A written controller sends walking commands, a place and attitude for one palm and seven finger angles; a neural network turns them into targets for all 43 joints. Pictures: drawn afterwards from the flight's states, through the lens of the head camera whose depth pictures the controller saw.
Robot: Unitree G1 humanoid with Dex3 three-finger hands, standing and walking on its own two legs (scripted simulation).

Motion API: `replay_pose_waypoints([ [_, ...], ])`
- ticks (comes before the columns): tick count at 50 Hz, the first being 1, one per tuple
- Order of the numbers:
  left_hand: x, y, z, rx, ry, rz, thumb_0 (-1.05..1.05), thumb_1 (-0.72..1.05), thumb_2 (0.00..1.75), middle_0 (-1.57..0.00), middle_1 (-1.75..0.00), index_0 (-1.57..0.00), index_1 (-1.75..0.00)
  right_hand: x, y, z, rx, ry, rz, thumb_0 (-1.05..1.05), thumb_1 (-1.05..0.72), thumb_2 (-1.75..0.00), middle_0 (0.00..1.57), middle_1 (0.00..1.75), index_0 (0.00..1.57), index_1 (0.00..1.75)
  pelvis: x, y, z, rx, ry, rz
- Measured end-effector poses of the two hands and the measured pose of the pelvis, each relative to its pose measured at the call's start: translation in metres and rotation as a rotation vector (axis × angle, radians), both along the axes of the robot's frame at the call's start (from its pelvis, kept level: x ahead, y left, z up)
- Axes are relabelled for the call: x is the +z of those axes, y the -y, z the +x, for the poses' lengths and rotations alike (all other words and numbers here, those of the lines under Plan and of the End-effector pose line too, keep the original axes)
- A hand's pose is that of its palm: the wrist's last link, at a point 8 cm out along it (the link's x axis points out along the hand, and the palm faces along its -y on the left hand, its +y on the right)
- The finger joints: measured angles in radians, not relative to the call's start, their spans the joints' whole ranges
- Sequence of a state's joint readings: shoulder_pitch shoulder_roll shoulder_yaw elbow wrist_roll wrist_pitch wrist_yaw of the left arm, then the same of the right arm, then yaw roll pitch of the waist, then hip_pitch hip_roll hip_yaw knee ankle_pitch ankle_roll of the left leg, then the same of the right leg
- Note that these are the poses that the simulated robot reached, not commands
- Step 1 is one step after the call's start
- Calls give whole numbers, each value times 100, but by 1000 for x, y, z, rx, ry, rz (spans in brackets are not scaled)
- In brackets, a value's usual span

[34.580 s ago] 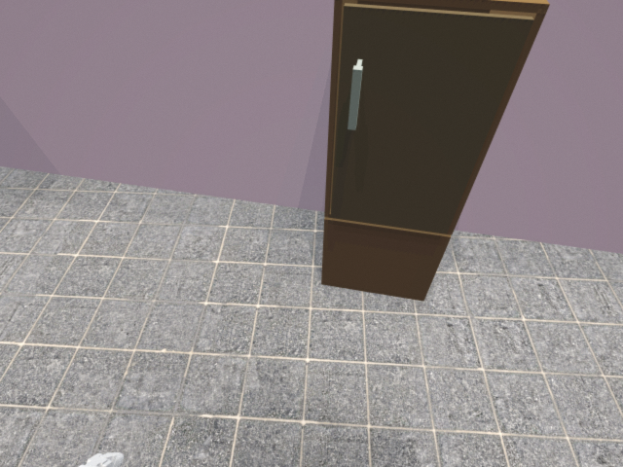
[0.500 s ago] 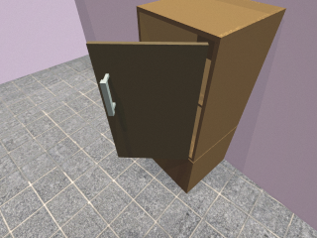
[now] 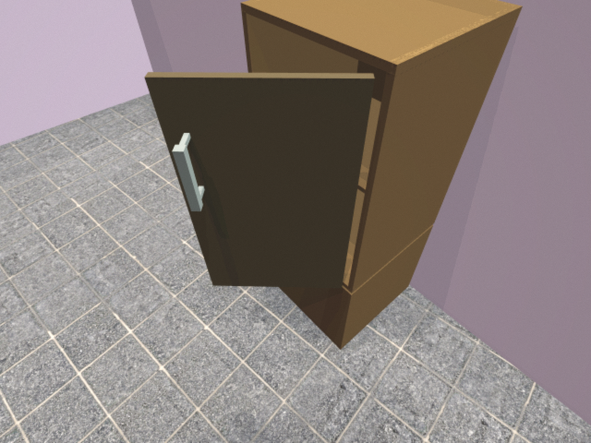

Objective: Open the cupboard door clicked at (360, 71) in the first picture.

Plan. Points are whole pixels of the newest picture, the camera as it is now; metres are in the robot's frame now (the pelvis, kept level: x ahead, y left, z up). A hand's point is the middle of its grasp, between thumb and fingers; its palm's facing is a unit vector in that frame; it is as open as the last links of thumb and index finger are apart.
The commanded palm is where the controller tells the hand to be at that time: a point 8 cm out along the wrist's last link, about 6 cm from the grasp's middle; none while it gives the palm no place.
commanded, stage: look again from close up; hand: left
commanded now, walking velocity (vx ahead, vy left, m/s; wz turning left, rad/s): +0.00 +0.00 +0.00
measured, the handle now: (191, 173) +0.55 +0.22 +0.06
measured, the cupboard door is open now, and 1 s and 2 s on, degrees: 47 47 47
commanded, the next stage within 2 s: raise the hand with hooked fingers in 0.26 s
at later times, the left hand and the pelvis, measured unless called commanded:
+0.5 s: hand (134, 413) +0.17 +0.24 -0.06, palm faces +0.32 -0.93 -0.16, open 7.5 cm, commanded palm +0.12 +0.28 -0.06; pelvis +0.01 -0.01 -0.01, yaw +1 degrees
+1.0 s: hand (129, 384) +0.20 +0.24 -0.02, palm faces +0.05 -1.00 -0.06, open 9.9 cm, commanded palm +0.17 +0.29 -0.01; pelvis +0.01 +0.00 -0.08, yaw +2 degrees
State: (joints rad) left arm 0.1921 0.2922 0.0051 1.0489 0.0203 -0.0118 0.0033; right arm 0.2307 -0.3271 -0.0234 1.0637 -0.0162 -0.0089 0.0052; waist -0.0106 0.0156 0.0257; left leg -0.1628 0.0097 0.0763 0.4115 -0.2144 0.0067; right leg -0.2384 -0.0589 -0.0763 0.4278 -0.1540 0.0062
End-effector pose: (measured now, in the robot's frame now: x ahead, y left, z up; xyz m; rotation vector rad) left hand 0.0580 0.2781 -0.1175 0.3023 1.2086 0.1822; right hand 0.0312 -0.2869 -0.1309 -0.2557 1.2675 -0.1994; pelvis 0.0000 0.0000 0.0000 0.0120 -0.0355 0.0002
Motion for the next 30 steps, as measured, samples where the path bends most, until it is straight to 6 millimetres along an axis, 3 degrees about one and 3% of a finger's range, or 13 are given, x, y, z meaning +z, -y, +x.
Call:
replay_pose_waypoints([
  [19, 4, 7, 20, 10, 14, 11, 0, 90, 90, -20, -30, -21, -30, 1, 2, 38, 35, 30, 15, 0, -91, -89, 20, 30, 21, 30, 3, 9, 14, 6, -8, -8],
  [22, 37, 3, 52, 142, 355, -30, 1, 89, 89, -20, -31, -21, -31, 11, -3, 57, 43, 183, -4, 0, -91, -89, 20, 30, 21, 30, 0, 10, 14, 8, -9, -3],
  [26, 88, -1, 89, 147, 805, -61, 1, 86, 88, -21, -33, -21, -33, 23, -15, 96, 73, 431, 8, 1, -91, -89, 20, 30, 21, 30, -10, 11, 11, 27, -54, -1],
  [30, 102, -4, 101, 11, 1079, -92, 0, 79, 85, -21, -37, -21, -37, 24, -26, 138, 144, 623, 30, 1, -91, -89, 20, 30, 21, 30, -34, 14, 6, 20, -150, 5],
])
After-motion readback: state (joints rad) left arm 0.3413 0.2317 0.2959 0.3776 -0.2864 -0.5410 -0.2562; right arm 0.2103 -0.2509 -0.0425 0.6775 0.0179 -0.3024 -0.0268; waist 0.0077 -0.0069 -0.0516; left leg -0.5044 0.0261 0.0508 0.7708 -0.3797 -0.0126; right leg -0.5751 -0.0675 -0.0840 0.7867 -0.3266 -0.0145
